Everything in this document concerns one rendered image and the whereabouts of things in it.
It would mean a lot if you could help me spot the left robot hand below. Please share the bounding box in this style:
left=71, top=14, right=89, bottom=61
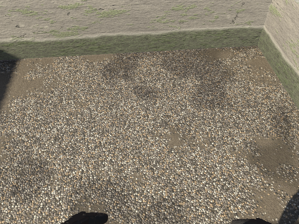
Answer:
left=61, top=211, right=108, bottom=224

